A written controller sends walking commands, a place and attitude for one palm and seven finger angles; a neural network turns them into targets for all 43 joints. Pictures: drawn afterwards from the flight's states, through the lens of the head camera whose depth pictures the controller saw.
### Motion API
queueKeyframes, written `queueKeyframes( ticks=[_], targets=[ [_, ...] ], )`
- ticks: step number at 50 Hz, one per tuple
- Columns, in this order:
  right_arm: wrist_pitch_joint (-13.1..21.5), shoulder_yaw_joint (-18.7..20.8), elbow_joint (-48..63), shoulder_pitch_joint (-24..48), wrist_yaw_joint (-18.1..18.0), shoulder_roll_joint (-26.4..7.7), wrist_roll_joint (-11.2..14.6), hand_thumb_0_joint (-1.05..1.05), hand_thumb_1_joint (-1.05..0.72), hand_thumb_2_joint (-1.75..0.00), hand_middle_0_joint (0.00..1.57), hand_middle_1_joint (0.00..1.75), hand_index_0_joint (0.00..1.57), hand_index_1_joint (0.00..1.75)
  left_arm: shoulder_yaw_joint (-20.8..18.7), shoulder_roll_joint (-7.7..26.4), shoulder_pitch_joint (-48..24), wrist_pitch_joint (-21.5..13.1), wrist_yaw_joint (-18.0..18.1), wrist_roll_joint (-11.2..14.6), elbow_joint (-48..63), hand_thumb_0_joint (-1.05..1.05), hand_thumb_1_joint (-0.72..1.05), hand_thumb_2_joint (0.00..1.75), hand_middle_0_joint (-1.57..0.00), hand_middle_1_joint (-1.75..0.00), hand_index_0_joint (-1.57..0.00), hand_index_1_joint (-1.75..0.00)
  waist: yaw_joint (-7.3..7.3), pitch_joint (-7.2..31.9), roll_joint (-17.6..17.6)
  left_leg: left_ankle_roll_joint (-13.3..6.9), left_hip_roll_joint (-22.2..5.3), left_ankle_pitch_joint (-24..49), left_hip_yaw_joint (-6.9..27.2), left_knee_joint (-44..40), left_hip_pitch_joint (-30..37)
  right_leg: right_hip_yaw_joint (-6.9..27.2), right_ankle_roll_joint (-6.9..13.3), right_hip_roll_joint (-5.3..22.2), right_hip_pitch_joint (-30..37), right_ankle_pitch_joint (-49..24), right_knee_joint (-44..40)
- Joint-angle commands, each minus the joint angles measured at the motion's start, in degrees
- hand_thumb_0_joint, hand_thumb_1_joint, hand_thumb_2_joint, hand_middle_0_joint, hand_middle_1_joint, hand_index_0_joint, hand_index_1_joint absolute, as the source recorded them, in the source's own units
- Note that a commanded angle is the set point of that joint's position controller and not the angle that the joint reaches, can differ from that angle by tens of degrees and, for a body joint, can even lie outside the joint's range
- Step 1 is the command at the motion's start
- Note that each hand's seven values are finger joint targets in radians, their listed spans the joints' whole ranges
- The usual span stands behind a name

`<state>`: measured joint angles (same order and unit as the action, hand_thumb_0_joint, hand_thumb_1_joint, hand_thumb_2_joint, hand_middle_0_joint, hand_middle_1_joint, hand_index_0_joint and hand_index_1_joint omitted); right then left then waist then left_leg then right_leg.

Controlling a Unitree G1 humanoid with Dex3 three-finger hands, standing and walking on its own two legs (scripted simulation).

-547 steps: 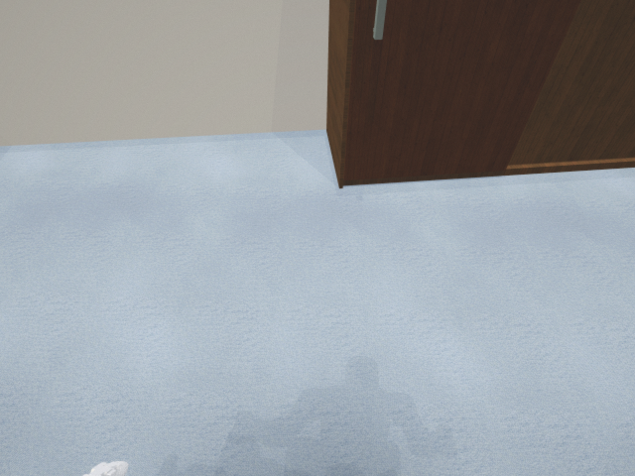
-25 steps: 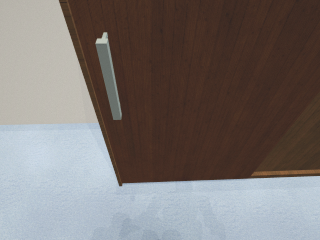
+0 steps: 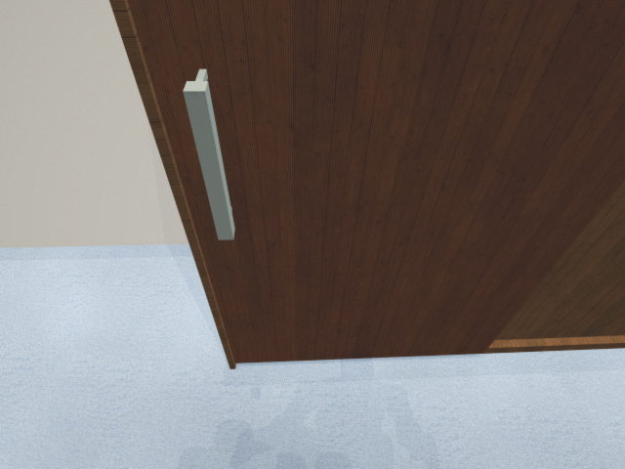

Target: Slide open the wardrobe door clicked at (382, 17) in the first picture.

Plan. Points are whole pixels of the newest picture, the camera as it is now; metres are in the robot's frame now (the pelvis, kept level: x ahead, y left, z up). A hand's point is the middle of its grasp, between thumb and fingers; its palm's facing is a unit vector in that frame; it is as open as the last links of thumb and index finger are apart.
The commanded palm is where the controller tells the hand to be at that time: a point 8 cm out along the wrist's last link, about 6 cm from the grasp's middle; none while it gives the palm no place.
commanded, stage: look again from close up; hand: left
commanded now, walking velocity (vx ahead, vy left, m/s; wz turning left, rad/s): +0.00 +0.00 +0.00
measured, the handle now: (215, 163) +0.53 +0.20 +0.10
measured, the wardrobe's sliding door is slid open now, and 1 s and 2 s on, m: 0.00 0.00 0.00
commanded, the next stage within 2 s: raise the hand with hooked fingers in 0.58 s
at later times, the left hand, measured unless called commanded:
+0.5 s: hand out of the picture +0.04 +0.22 -0.17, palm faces -0.01 -0.96 -0.28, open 7.4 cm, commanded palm none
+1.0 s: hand (155, 420) +0.18 +0.21 -0.02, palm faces +0.12 -0.99 -0.08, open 8.1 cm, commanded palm +0.13 +0.27 -0.04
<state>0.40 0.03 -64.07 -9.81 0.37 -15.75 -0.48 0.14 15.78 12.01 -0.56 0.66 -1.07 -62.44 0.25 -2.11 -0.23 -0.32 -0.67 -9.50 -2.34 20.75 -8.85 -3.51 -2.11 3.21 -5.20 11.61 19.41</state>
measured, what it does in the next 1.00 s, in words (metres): lowers itself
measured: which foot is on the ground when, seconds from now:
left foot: down 0.00-1.00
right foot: down 0.00-1.00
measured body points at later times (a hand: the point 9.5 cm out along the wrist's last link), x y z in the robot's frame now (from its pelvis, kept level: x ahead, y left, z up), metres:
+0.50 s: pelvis +0.00 +0.00 +0.00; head +0.01 +0.00 +0.45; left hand +0.04 +0.27 -0.15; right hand +0.05 -0.27 -0.14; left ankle +0.02 +0.11 -0.75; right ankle -0.01 -0.14 -0.75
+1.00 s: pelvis -0.03 -0.02 -0.07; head +0.01 -0.01 +0.38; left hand +0.17 +0.26 -0.02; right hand +0.17 -0.26 -0.13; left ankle +0.02 +0.11 -0.75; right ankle -0.01 -0.14 -0.75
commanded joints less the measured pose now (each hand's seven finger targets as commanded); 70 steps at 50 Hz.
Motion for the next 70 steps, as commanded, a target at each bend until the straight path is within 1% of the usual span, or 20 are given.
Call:
queueKeyframes(
  ticks=[1,33,34,35,36,37,38,39,40,42,43,46,48,50,51,54,58,60,66,70],
  targets=[
    [0.98,1.63,2.83,0.88,-0.85,-10.12,0.09,0.0,-0.9,-0.9,0.2,0.3,0.2,0.3,-1.65,9.59,0.35,-0.86,0.68,0.1,2.64,0.0,0.9,0.9,-0.2,-0.3,-0.2,-0.3,-0.16,0.07,0.45,-0.02,-5.91,2.77,6.02,-4.76,-0.66,4.92,2.14,4.46,-2.18,-2.44,-4.18],
    [1.33,1.74,2.8,1.12,-1.03,-10.7,0.09,0.0,-0.9,-0.9,0.2,0.3,0.2,0.3,-1.94,10.23,0.18,-0.94,0.61,0.02,2.31,0.0,0.9,0.9,-0.2,-0.3,-0.2,-0.3,-0.01,1.3,0.59,-0.18,-6.35,6.47,5.9,-4.43,0.81,4.77,2.12,4.58,-1.12,-5.38,-3.99],
    [2.11,0.85,5.69,-0.84,-0.8,-5.17,0.24,0.0,-0.9,-0.9,0.2,0.3,0.2,0.3,-0.28,3.04,4.2,-2.06,3.33,-0.29,1.36,0.0,0.9,0.9,-0.2,-0.3,-0.2,-0.3,-0.57,1.1,2.7,0.67,-6.77,14.11,2.12,6.26,-0.99,6.82,2.06,5.88,-3.78,-17.42,1.08],
    [8.31,3.3,22.95,-2.71,-3.1,-9.73,2.66,0.0,-0.9,-0.9,0.2,0.3,0.2,0.3,-20.57,23.52,-38.55,-14.11,3.19,7.95,80.48,0.0,0.88,0.89,-0.2,-0.32,-0.2,-0.32,-4.32,24.73,9.58,0.76,1.08,19.24,3.71,1.86,13.23,-0.89,3.99,-1.93,-0.83,-19.22,6.72],
    [13.01,2.75,24.12,2.11,-4.74,-7.82,2.23,0.0,-0.9,-0.9,0.2,0.3,0.2,0.3,-15.69,16.54,-4.14,-12.35,3.54,4.54,64.12,0.0,0.85,0.88,-0.2,-0.33,-0.2,-0.33,2.77,20.72,15.57,0.0,-2.14,24.2,2.78,1.7,15.93,-0.87,4.67,-2.6,-6.65,-6.48,9.76],
    [13.7,2.31,21.92,-0.17,-5.03,-4.29,3.0,0.0,-0.9,-0.9,0.2,0.3,0.2,0.3,-7.88,-0.17,8.65,-8.07,3.21,8.48,55.8,0.0,0.83,0.87,-0.21,-0.34,-0.21,-0.34,-1.88,13.76,12.34,0.56,-1.68,20.46,2.04,1.88,10.71,-2.95,3.76,-3.13,-10.11,-3.25,9.24],
    [14.74,3.42,22.93,-1.69,-4.23,-5.02,3.02,0.0,-0.9,-0.9,0.2,0.3,0.2,0.3,-7.76,-3.19,7.39,-8.26,2.48,9.37,54.56,0.0,0.81,0.86,-0.21,-0.36,-0.21,-0.36,-1.9,7.4,8.86,0.96,-0.78,14.56,2.44,3.79,4.15,-3.39,3.17,-2.57,-11.41,-2.37,8.52],
    [14.98,4.35,26.28,-0.17,-4.13,-6.59,2.27,0.0,-0.9,-0.9,0.2,0.3,0.2,0.3,-12.28,2.4,-0.06,-12.09,1.98,10.2,58.99,0.0,0.78,0.85,-0.21,-0.37,-0.21,-0.37,-2.99,0.76,2.66,0.74,-0.45,4.16,3.06,6.01,-3.91,-3.82,2.72,-3.0,-16.23,-0.13,8.71],
    [15.32,5.19,27.11,0.26,-4.34,-6.58,1.49,0.0,-0.9,-0.9,0.2,0.3,0.2,0.3,-16.03,3.41,5.58,-16.08,0.51,11.27,54.95,0.0,0.76,0.84,-0.21,-0.39,-0.21,-0.39,-1.25,1.06,-4.11,0.84,0.09,-1.5,3.22,8.24,-9.47,-4.43,2.58,-3.37,-18.96,4.19,10.7],
    [16.15,5.18,29.41,2.77,-3.68,-5.49,1.05,0.0,-0.9,-0.9,0.2,0.3,0.2,0.3,-16.24,-1.58,15.12,-24.59,-4.76,13.97,46.68,0.0,0.71,0.82,-0.21,-0.42,-0.21,-0.42,1.22,-0.28,-10.7,1.34,0.74,-9.16,2.97,14.55,-20.8,-4.59,2.42,-3.85,-27.18,12.29,17.16],
    [16.43,5.49,30.38,2.8,-2.8,-4.89,1.37,0.0,-0.9,-0.9,0.2,0.3,0.2,0.3,-19.06,-0.77,20.07,-29.01,-8.07,14.88,43.08,0.0,0.69,0.81,-0.22,-0.43,-0.22,-0.43,3.58,0.21,-6.61,1.75,1.21,-10.01,2.36,17.73,-24.15,-3.63,3.07,-3.65,-29.16,13.37,20.16],
    [18.26,5.63,34.34,3.94,-1.1,-5.6,1.41,0.0,-0.9,-0.9,0.2,0.3,0.2,0.3,-21.28,3.37,15.38,-41.08,-19.7,18.74,47.59,0.0,0.62,0.78,-0.22,-0.48,-0.22,-0.48,3.33,10.55,-2.97,1.49,1.37,-12.14,1.48,28.28,-31.23,-0.19,3.45,-2.95,-35.0,16.33,28.83],
    [18.31,5.69,37.67,3.68,-1.63,-6.49,2.07,0.0,-0.9,-0.9,0.2,0.3,0.2,0.3,-25.23,7.57,14.31,-38.37,-23.54,21.42,49.38,0.0,0.57,0.76,-0.22,-0.51,-0.22,-0.51,4.37,14.33,-0.11,0.65,1.37,-13.93,1.26,29.69,-32.64,1.81,3.31,-2.81,-34.22,19.15,29.62],
    [18.15,5.02,41.55,3.62,-3.14,-6.42,2.84,0.0,-0.9,-0.9,0.2,0.3,0.2,0.3,-25.77,9.57,9.22,-33.13,-25.03,24.42,58.72,0.0,0.53,0.74,-0.23,-0.54,-0.23,-0.54,3.66,19.44,0.53,-0.19,1.4,-15.36,0.88,30.92,-32.14,5.01,2.42,-2.09,-32.01,23.47,26.85],
    [18.04,4.57,42.03,2.83,-3.9,-6.03,3.03,0.0,-0.9,-0.9,0.2,0.3,0.2,0.3,-24.42,8.56,6.9,-30.96,-24.87,24.92,62.66,0.0,0.5,0.73,-0.23,-0.55,-0.23,-0.55,2.48,19.31,1.6,-0.52,1.17,-15.54,1.32,31.0,-31.11,5.14,2.16,-2.38,-32.59,23.69,26.28],
    [18.53,3.83,40.73,0.38,-5.59,-5.33,2.52,0.0,-0.9,-0.9,0.2,0.3,0.2,0.3,-24.27,10.6,-0.35,-29.01,-21.97,23.77,73.77,0.0,0.43,0.7,-0.23,-0.6,-0.23,-0.6,-0.13,18.59,2.31,-1.27,0.37,-12.94,2.41,33.18,-30.07,7.5,1.95,-2.49,-32.46,22.22,24.35],
    [18.8,3.13,37.12,-1.56,-6.94,-5.24,1.95,0.0,-0.9,-0.9,0.2,0.3,0.2,0.3,-23.87,11.28,-1.53,-27.6,-20.83,21.77,73.83,0.0,0.34,0.66,-0.24,-0.66,-0.24,-0.66,-1.98,16.14,2.58,-1.35,-0.53,-7.73,3.76,33.38,-28.98,4.95,2.46,-3.74,-32.29,11.89,26.39],
    [18.95,2.96,36.22,-1.5,-7.16,-5.22,2.04,0.0,-0.9,-0.9,0.2,0.3,0.2,0.3,-24.61,11.45,0.28,-25.92,-22.17,22.18,71.62,0.0,0.29,0.64,-0.24,-0.69,-0.24,-0.69,-1.22,17.06,4.53,-1.15,-0.31,-5.31,3.72,32.73,-27.91,4.65,2.43,-3.39,-30.31,7.58,26.31],
    [18.31,2.82,37.21,-0.31,-6.74,-4.96,2.47,0.0,-0.9,-0.9,0.2,0.3,0.2,0.3,-28.94,13.31,5.78,-18.79,-24.66,24.88,67.59,0.0,0.15,0.58,-0.25,-0.78,-0.25,-0.78,1.74,19.09,3.51,-0.85,0.18,-0.21,3.67,28.58,-25.1,3.64,1.67,-2.8,-23.6,-0.81,24.11],
    [18.37,2.89,37.78,-0.74,-6.21,-4.86,2.34,0.0,-0.9,-0.9,0.2,0.3,0.2,0.3,-29.14,12.42,6.0,-18.36,-23.23,25.3,69.17,0.0,0.06,0.54,-0.26,-0.84,-0.26,-0.84,2.13,19.26,2.9,-0.8,0.4,1.67,3.43,26.29,-21.98,1.9,1.7,-3.42,-22.56,-3.49,23.59]
  ],
)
